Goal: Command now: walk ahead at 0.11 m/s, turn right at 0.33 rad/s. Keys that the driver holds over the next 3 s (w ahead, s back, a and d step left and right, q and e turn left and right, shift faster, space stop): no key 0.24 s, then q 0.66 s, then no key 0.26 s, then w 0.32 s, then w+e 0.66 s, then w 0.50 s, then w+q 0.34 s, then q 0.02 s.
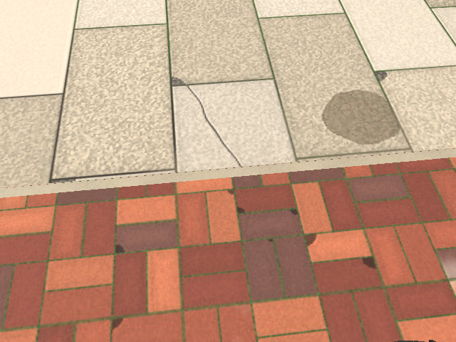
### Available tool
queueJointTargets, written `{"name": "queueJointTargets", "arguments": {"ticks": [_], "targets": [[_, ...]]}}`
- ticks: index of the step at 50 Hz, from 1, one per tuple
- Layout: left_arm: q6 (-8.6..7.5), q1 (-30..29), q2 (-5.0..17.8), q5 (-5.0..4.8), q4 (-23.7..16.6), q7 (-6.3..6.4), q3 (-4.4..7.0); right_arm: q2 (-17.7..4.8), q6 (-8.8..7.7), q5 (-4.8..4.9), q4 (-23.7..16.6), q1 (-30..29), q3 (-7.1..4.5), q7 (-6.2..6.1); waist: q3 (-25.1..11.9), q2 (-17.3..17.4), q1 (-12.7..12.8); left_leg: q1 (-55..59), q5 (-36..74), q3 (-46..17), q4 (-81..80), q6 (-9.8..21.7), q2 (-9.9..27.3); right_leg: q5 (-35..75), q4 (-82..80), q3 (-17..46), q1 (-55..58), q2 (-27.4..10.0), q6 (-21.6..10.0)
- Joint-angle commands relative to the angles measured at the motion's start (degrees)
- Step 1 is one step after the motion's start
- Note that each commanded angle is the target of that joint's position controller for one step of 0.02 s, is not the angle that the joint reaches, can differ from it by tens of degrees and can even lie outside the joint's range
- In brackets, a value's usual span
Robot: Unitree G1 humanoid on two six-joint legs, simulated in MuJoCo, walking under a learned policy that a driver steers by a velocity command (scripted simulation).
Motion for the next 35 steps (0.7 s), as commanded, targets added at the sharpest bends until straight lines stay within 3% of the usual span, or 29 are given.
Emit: {"name": "queueJointTargets", "arguments": {"ticks": [1, 3, 5, 9, 11, 12, 13, 14, 15, 16, 18, 22, 24, 26, 27, 28, 29, 30, 31, 32, 33, 35], "targets": [[0.91, 7.7, 1.1, 0.19, -2.4, 0.45, 0.47, -5.6, -0.21, -0.76, -1.7, 0.2, -1.17, 0.28, -8.2, 6.7, 1.5, 6.2, 12.5, -10.8, -11.2, 11.6, 13.0, 2.9, -6.0, -1.5, 0.6, -4.0, 0.7], [0.48, 5.8, -0.2, 0.80, -3.4, 0.61, -0.29, -6.5, -0.36, -0.37, -0.7, 0.8, -1.51, 0.31, -9.7, 6.9, 1.2, 6.5, 20.4, -8.9, -10.7, 13.1, 13.9, 3.4, -15.2, -2.7, 3.2, -4.5, 0.7], [0.40, 3.4, 0.3, 1.09, -4.3, 0.30, -0.66, -8.2, 0.23, 0.39, -0.3, 1.1, -2.10, 0.08, -12.0, 7.2, 0.3, 7.8, 18.4, -9.0, -10.7, 13.6, 15.2, 7.2, -22.3, -3.2, 6.0, -5.3, 0.4], [1.12, 1.2, 2.4, 0.98, -4.9, -0.42, -0.20, -9.1, 2.22, 1.52, 0.1, 1.3, -2.14, -0.17, -10.4, 7.4, 0.0, 5.3, -7.3, -10.0, -11.2, 11.4, 14.6, 13.5, -34.8, -5.4, 12.5, -4.0, -1.7], [1.16, 1.1, 2.6, 1.71, -5.1, -0.52, 0.03, -6.5, 2.60, 1.84, 1.1, 2.7, -1.10, -0.13, -8.0, 6.7, 0.8, 1.2, -16.2, -9.1, -8.9, 7.1, 12.0, 15.9, -43.5, -5.7, 18.3, -3.4, -4.3], [1.07, 1.2, 4.1, 2.49, -6.1, -0.26, 0.16, -4.2, 2.41, 1.40, 1.6, 4.5, -0.21, 0.12, -7.7, 3.5, 0.6, -1.3, -19.3, -7.3, -5.3, 2.9, 9.6, 17.8, -48.3, 0.3, 21.0, -8.2, -6.5], [1.17, -1.2, 7.8, 2.92, -6.9, 0.24, 0.62, -1.6, 1.92, 0.44, 1.5, 8.1, 0.42, 0.63, -7.3, -7.2, -4.0, -2.8, -20.0, -0.8, 1.8, -1.2, 3.2, 17.8, -51.4, 8.6, 19.2, -15.8, -10.2], [0.67, -2.8, 4.9, 3.18, -6.4, -0.20, -0.05, -2.5, 1.84, 0.57, 1.9, 6.7, 0.11, 0.39, -6.2, -11.3, -3.0, 3.9, -17.9, -0.5, 3.5, -2.4, 2.4, 8.1, -56.4, 10.1, 8.8, -17.4, -12.6], [-0.20, -6.1, 3.3, 3.07, -7.0, -0.44, -0.35, -4.7, 2.11, 0.84, 2.1, 5.5, -0.52, 0.20, -3.0, -10.0, -3.4, 6.3, -13.5, -0.9, 4.9, -2.6, 2.4, 1.9, -56.6, 7.5, 6.1, -14.3, -10.8], [-0.83, -6.5, 4.0, 2.79, -6.7, -0.46, 0.00, -5.7, 2.54, 0.93, 2.4, 4.7, -0.96, -0.07, -2.0, -9.8, -2.9, 5.2, -11.1, 0.0, 5.9, -2.7, 1.7, 1.8, -55.8, 5.3, 6.4, -12.6, -9.1], [-1.49, -5.8, 6.1, 1.99, -6.5, 0.00, 0.81, -7.3, 3.35, 1.06, 2.1, 5.3, -1.68, -0.35, -1.5, -9.7, -2.4, 2.6, -11.5, -0.7, 9.2, -2.2, 1.9, 8.9, -54.4, 4.9, 8.5, -14.2, -9.6], [-1.33, -3.9, 6.9, 1.05, -6.9, 1.46, 1.74, -6.0, 3.74, 1.76, -0.1, 5.1, -2.07, 0.58, -5.1, -7.3, -1.0, -3.4, -18.6, -0.8, 17.5, -0.7, 2.8, 33.9, -48.4, 7.3, 17.2, -20.9, -14.1], [-1.03, -5.0, 7.3, 0.71, -7.6, 1.96, 2.16, -5.1, 4.20, 2.12, -1.0, 4.9, -2.16, 1.23, -6.4, -6.0, -0.8, -4.3, -22.8, -0.2, 17.9, -0.3, 2.9, 40.8, -46.3, 7.4, 19.4, -22.7, -15.0], [-0.34, -7.6, 8.1, 0.15, -8.1, 2.18, 2.66, -4.6, 4.72, 2.33, -0.8, 7.1, -2.31, 1.75, -7.5, -4.8, -2.2, 1.6, -15.8, 1.7, 11.1, 0.4, 1.8, 40.8, -43.6, 3.2, 17.0, -21.0, -12.7], [-0.07, -7.0, 8.0, -0.09, -7.8, 2.13, 2.80, -5.4, 5.00, 2.07, -0.8, 7.9, -2.63, 1.79, -7.5, -3.6, -2.6, 5.5, -7.7, 1.0, 6.1, 1.3, 1.2, 36.3, -41.1, 0.1, 14.6, -18.5, -10.1], [0.00, -5.2, 6.6, 0.51, -7.8, 2.00, 2.74, -9.1, 5.19, 1.70, -1.4, 8.7, -3.74, 1.36, -8.1, 3.7, -1.6, 10.5, 6.2, -7.4, 1.0, 3.7, 5.3, 25.9, -32.3, -5.7, 9.5, -13.6, -5.7], [-0.13, -8.1, 3.6, 1.79, -10.7, 1.97, 1.80, -15.6, 5.19, 1.15, -2.0, 10.1, -5.45, 0.93, -6.5, 17.9, -1.7, 16.9, 19.6, -26.5, -3.3, 12.5, 16.2, 9.0, -19.7, -12.9, -4.9, -2.7, 0.5], [-0.36, -13.1, 3.0, 2.13, -11.8, 1.98, 1.31, -13.5, 4.30, -0.12, -2.2, 15.2, -4.58, 1.00, -10.1, 16.2, -6.5, 22.6, 26.0, -34.6, -6.6, 19.1, 22.3, -11.6, -6.9, -4.0, -11.6, -0.6, 0.8], [-0.42, -11.3, 3.8, 1.24, -11.4, 1.54, 1.59, -12.4, 3.26, -0.34, -2.9, 13.7, -4.09, 0.91, -11.1, 9.7, -4.9, 23.6, 25.2, -31.1, -5.3, 18.4, 21.7, -10.2, -1.0, -0.4, -13.1, -2.2, 0.4], [-0.20, -10.1, 4.1, 0.92, -10.2, 1.53, 1.77, -12.4, 2.81, 0.63, -4.2, 10.0, -4.29, 0.60, -10.3, 4.7, -3.1, 23.0, 23.8, -26.7, -4.0, 15.5, 18.8, -5.7, 0.0, -0.2, -14.0, -3.0, 0.4], [-0.08, -10.0, 4.8, 1.36, -9.9, 1.80, 2.01, -12.1, 2.93, 1.72, -5.1, 7.5, -4.22, 0.23, -9.2, 2.7, -2.3, 22.1, 22.9, -24.3, -3.9, 13.3, 17.1, -1.4, -2.3, 0.1, -14.9, -3.8, 0.6], [-0.03, -8.9, 4.2, 1.51, -9.6, 2.02, 2.04, -11.0, 3.85, 2.30, -5.8, 6.4, -3.83, -0.46, -10.1, 4.2, -1.2, 19.5, 21.6, -20.9, -4.4, 11.3, 13.4, 3.9, -5.2, -0.6, -10.7, -3.5, 1.6]]}}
